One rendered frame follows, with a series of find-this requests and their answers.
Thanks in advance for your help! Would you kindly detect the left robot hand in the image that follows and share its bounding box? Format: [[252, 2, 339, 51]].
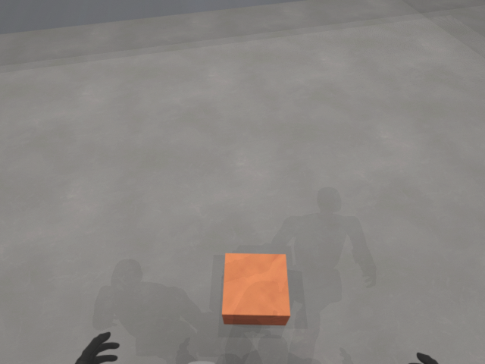
[[75, 332, 120, 364]]

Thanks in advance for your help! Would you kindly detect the carton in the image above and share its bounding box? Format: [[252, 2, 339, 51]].
[[222, 253, 290, 325]]

